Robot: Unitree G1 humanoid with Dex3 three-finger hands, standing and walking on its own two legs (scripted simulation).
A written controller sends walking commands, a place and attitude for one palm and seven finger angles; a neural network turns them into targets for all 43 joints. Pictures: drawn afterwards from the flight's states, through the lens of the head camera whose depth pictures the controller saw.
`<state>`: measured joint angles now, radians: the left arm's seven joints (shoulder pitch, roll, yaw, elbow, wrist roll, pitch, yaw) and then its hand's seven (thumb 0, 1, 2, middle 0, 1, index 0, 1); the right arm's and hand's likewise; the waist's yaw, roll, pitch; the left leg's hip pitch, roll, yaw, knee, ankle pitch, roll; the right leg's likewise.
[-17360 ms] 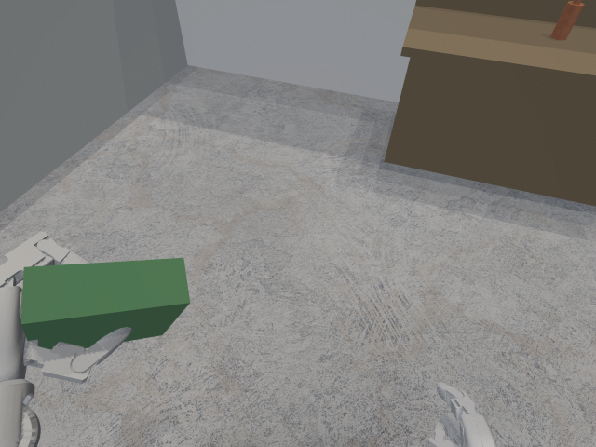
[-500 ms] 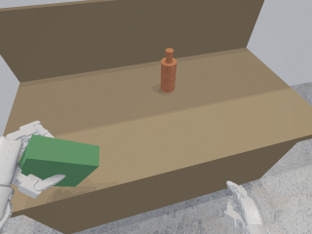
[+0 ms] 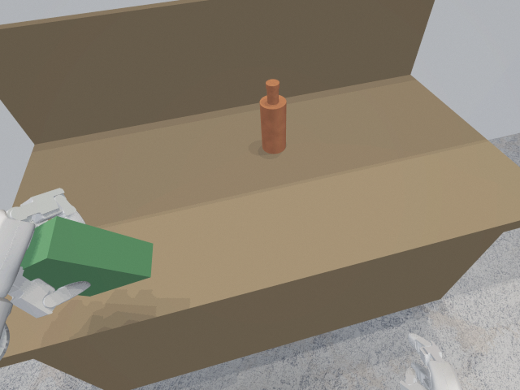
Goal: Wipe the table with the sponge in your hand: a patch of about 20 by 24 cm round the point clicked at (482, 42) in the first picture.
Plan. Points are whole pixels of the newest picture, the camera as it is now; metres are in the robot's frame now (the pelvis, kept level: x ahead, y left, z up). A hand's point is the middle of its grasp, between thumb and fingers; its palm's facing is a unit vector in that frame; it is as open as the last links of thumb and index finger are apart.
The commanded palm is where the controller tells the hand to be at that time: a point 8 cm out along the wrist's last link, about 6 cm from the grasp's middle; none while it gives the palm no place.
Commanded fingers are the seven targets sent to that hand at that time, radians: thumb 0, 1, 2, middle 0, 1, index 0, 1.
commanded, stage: turn the palm down, sponge in hand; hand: left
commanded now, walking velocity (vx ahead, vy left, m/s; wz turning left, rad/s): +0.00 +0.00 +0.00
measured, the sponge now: (92, 265) +0.24 +0.26 +0.11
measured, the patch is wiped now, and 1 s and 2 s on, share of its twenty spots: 0.00 0.00 0.00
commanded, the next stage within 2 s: move the sponge above the wiping area in 1.34 s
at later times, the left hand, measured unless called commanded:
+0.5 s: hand (17, 254) +0.23 +0.34 +0.14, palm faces +0.20 -0.23 -0.95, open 9.3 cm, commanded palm +0.20 +0.33 +0.18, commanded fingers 0.00 0.10 1.30 -1.20 -1.60 -1.20 -1.60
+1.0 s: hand (14, 253) +0.24 +0.36 +0.13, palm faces +0.06 -0.05 -1.00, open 9.3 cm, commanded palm +0.20 +0.33 +0.18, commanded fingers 0.00 0.10 1.30 -1.20 -1.60 -1.20 -1.60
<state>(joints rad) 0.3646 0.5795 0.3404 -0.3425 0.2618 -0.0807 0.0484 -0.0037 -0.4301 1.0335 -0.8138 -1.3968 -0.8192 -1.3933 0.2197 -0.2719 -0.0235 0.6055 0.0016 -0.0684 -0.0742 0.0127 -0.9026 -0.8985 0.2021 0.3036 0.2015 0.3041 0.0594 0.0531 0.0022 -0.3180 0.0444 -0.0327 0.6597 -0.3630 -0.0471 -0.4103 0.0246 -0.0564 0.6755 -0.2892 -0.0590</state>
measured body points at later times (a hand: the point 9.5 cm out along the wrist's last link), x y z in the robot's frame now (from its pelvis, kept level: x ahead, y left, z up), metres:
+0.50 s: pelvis +0.01 +0.05 +0.01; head +0.00 +0.02 +0.46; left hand +0.22 +0.35 +0.19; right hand +0.23 -0.16 -0.07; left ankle -0.01 +0.16 -0.72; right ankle +0.04 -0.08 -0.72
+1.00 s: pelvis +0.02 +0.05 +0.02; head +0.02 +0.01 +0.47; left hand +0.23 +0.36 +0.18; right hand +0.26 -0.14 -0.07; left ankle -0.01 +0.16 -0.72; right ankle +0.04 -0.08 -0.72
